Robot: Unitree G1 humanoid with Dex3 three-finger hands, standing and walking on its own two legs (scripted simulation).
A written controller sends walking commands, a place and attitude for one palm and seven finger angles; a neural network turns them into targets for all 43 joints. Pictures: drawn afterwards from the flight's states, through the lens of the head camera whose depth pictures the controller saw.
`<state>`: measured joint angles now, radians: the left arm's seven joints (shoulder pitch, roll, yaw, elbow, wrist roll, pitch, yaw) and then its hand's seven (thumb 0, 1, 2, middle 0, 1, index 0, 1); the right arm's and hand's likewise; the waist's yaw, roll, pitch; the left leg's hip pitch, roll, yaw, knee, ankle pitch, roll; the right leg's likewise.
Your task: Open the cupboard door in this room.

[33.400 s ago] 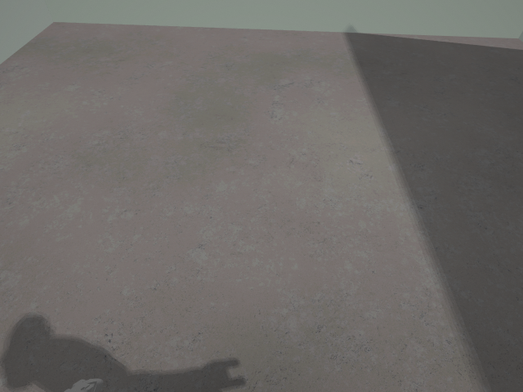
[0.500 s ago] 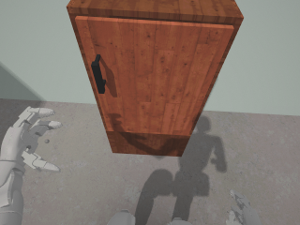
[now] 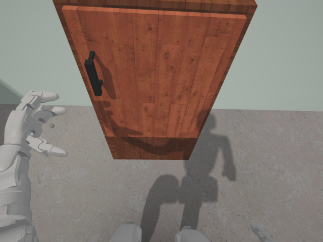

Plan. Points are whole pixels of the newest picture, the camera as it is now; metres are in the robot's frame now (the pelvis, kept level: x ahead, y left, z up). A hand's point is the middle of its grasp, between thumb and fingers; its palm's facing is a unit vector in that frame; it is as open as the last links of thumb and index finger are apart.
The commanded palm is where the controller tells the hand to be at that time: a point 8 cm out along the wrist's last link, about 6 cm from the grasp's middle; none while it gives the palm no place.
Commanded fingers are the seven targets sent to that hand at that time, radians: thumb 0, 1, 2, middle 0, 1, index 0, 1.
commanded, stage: move the hooked fingers beside the handle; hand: left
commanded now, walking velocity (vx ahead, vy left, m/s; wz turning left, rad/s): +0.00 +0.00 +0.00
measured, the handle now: (95, 74) +0.55 +0.21 +0.05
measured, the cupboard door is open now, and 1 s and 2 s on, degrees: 0 0 0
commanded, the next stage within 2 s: slide the fingers in behind the handle in 1.74 s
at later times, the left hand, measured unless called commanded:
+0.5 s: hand (63, 103) +0.44 +0.26 +0.06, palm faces +0.02 -1.00 -0.01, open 14.0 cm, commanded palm +0.42 +0.31 +0.05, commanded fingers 0.00 -0.50 0.30 -0.30 -1.20 -0.30 -1.20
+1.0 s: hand (72, 86) +0.50 +0.26 +0.06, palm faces +0.03 -1.00 -0.01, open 14.0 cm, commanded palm +0.48 +0.30 +0.05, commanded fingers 0.00 -0.50 0.30 -0.30 -1.20 -0.30 -1.20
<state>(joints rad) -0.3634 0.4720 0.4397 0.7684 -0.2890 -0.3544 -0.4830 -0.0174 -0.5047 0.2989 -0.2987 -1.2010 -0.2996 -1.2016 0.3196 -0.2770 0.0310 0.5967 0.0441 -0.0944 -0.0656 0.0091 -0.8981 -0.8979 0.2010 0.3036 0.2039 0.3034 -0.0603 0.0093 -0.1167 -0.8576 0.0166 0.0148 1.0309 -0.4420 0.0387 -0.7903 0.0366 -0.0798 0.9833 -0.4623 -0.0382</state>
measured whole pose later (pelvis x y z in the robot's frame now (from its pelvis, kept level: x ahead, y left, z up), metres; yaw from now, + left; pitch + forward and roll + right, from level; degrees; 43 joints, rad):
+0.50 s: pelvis +0.00 +0.01 -0.01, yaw -1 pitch +19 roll -3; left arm -0.63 0.53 0.44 1.01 -0.20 -0.40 -0.42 -0.02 -0.50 0.30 -0.30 -1.20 -0.30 -1.20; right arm 0.34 -0.27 0.03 0.61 0.03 0.00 -0.05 0.01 -0.90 -0.90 0.20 0.30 0.20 0.30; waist -0.11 0.01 -0.12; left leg -0.94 0.02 0.02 1.07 -0.46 0.05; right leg -0.87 0.04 -0.07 1.01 -0.47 -0.02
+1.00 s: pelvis +0.00 +0.01 -0.02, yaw -2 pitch +22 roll -4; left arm -0.85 0.65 0.48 1.19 -0.13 -0.39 -0.39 -0.02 -0.50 0.30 -0.30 -1.20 -0.30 -1.20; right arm 0.38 -0.28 0.05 0.62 0.01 0.06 -0.04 0.00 -0.90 -0.90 0.20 0.30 0.20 0.30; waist -0.17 0.01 -0.11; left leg -1.05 0.04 0.01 1.12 -0.47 0.05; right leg -0.97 0.05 -0.08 1.05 -0.47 -0.03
